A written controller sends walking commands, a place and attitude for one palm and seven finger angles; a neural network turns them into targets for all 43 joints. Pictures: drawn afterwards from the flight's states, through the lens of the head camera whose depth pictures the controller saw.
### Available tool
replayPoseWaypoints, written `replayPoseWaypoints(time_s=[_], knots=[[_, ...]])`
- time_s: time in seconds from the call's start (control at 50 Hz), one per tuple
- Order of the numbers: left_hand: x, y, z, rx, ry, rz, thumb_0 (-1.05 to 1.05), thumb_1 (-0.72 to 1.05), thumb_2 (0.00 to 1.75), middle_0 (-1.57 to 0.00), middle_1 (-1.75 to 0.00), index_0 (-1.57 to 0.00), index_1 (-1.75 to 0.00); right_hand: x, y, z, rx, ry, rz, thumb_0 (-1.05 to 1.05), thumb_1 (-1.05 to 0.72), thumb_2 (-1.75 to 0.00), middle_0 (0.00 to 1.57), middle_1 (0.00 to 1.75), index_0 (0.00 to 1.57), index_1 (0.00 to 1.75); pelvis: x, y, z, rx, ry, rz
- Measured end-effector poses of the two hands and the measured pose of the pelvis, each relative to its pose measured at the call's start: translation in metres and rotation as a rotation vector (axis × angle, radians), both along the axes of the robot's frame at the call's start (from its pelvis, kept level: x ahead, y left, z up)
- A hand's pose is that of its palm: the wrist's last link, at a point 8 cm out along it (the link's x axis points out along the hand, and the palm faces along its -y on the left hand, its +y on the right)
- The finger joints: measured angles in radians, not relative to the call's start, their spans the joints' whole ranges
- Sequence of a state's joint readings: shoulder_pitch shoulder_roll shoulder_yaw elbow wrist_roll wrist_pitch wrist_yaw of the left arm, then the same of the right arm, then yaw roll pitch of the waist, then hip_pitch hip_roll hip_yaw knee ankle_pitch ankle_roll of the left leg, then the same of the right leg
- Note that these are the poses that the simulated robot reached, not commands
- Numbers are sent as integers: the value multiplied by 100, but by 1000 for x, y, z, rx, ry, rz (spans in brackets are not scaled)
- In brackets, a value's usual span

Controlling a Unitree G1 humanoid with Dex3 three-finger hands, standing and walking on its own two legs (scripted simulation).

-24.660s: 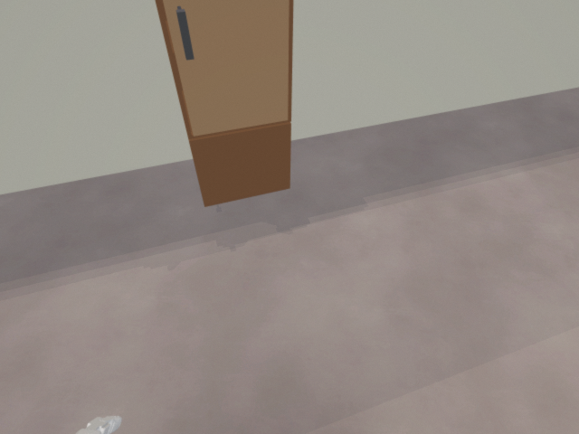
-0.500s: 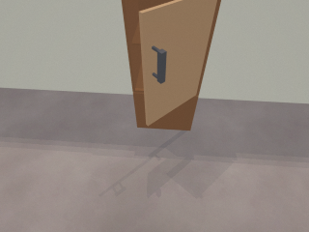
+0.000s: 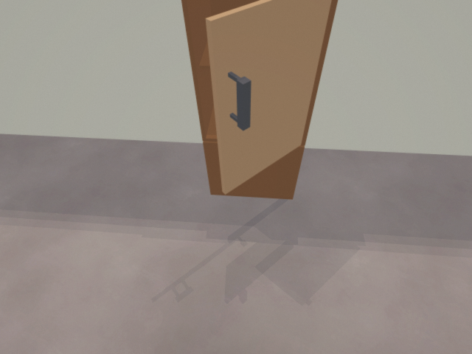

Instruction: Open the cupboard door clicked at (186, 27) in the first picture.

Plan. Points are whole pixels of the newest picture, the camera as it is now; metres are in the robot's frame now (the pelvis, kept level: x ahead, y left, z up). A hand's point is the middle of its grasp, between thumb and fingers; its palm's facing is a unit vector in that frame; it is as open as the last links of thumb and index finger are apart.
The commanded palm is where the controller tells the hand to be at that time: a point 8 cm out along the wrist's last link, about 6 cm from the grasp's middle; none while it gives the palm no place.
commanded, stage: look to check the result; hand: left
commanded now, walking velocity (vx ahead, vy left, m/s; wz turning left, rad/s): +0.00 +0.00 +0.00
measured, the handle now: (238, 101) +0.68 +0.04 +0.04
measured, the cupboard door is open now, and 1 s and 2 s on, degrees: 44 44 44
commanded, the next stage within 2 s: walk to a spot facing it in 0.06 s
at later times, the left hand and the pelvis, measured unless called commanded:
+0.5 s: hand out of the picture +0.07 +0.20 -0.18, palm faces -0.07 -0.97 -0.25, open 7.4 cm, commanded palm none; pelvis +0.00 +0.00 -0.01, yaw -6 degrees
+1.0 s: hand out of the picture +0.09 +0.14 -0.17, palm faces -0.33 -0.90 -0.29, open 7.4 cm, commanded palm none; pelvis -0.03 -0.04 -0.01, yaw -23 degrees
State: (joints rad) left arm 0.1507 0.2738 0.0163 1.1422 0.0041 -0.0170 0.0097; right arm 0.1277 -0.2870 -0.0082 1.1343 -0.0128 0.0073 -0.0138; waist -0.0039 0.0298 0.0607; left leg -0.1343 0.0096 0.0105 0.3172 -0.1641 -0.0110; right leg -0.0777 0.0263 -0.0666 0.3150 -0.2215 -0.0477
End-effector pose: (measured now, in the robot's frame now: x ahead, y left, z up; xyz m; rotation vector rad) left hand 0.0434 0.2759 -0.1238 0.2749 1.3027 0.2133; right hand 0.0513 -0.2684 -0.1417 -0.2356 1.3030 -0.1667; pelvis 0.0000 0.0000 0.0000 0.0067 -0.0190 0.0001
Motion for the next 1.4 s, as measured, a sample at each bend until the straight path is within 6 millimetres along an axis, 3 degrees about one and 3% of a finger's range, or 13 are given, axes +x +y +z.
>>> replayPoseWaypoints(time_s=[0.24,0.36,0.54,0.66,0.74,0.82,0.88,1.02,1.12,1.18,1.28,1.4], knots=[[19,-10,0,-8,-27,-19,0,91,90,-20,-30,-21,-30,5,-9,1,-9,-8,-12,0,-90,-90,20,30,20,30,7,-6,0,2,1,-11],[22,-21,-7,-22,-7,-32,0,91,90,-20,-30,-20,-30,-4,-5,-3,-5,-15,-65,0,-90,-90,20,30,20,30,6,-8,-4,-3,5,-58],[22,-33,-27,-88,36,-81,0,91,90,-20,-30,-21,-30,-48,16,-8,5,23,-184,0,-90,-90,20,30,20,30,-2,0,-12,-10,8,-123],[40,-39,-26,-94,32,-145,1,91,90,-20,-30,-20,-30,-89,24,-11,13,56,-238,0,-90,-90,20,30,20,30,-13,0,-13,4,19,-190],[58,-52,-18,-82,-9,-195,1,91,90,-20,-30,-20,-30,-112,19,-17,38,88,-271,0,-90,-90,21,30,20,30,-19,-10,-13,1,23,-232],[71,-68,-20,-46,-56,-259,0,91,90,-20,-30,-20,-30,-124,-1,-34,61,77,-330,0,-90,-90,21,30,20,30,-24,-28,-26,22,30,-279],[68,-77,-17,-27,-42,-285,0,91,90,-20,-30,-20,-30,-120,-17,-33,55,50,-367,0,-90,-90,21,30,20,30,-30,-33,-23,17,23,-312],[60,-92,-12,-33,27,-354,0,91,90,-20,-30,-20,-30,-86,-42,-4,6,-125,-426,0,-91,-90,20,30,20,30,-31,-37,-9,42,35,-415],[72,-95,-18,-66,34,-398,1,91,90,-20,-30,-21,-30,-68,-43,11,-26,-211,-451,0,-91,-90,20,30,20,30,-27,-31,-8,38,46,-474],[87,-95,-29,-89,27,-423,1,90,90,-20,-30,-21,-30,-68,-38,13,-58,-240,-467,0,-90,-90,20,30,20,30,-21,-24,-15,16,62,-505],[121,-104,-32,-119,-16,-481,1,91,90,-20,-30,-20,-30,-100,-21,14,-79,-165,-478,0,-90,-90,20,30,20,30,-22,-23,-14,-2,57,-541],[152,-137,-19,-126,-61,-586,1,91,90,-20,-29,-20,-30,-155,-13,7,-47,-58,-570,0,-90,-90,21,30,20,30,-25,-34,-10,-21,65,-613]])
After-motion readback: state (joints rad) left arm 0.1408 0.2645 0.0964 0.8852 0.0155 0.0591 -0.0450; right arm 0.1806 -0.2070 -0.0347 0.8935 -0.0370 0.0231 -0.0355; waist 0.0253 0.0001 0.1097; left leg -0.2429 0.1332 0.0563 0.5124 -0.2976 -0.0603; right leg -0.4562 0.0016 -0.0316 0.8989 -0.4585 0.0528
